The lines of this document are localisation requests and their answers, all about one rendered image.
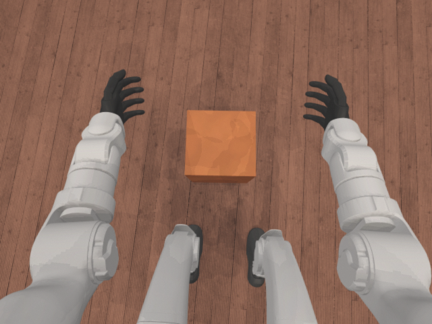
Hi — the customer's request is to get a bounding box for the left robot forearm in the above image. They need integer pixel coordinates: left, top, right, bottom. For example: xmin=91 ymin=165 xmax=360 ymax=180
xmin=30 ymin=112 xmax=126 ymax=277

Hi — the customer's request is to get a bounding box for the robot right hand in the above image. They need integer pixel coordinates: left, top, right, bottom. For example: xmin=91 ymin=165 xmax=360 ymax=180
xmin=303 ymin=74 xmax=350 ymax=131

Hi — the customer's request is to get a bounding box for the robot left hand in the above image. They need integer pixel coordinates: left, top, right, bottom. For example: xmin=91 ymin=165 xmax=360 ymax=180
xmin=100 ymin=70 xmax=145 ymax=124

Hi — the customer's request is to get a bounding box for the right robot forearm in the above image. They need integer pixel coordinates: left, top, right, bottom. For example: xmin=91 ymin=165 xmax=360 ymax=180
xmin=321 ymin=118 xmax=431 ymax=287

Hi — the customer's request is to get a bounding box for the robot right foot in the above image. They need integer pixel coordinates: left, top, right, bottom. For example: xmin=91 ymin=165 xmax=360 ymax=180
xmin=246 ymin=227 xmax=265 ymax=288

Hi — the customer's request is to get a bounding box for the robot right thigh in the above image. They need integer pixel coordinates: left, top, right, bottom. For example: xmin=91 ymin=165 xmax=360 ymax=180
xmin=255 ymin=236 xmax=318 ymax=324

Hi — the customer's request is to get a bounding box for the right robot upper arm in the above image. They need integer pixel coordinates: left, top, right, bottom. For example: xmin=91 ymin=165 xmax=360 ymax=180
xmin=337 ymin=230 xmax=432 ymax=324

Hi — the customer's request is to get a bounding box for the left robot upper arm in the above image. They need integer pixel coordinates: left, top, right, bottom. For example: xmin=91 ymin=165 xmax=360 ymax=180
xmin=0 ymin=221 xmax=119 ymax=324

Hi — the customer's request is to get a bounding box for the carton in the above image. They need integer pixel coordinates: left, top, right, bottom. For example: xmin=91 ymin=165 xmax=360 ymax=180
xmin=184 ymin=110 xmax=256 ymax=184

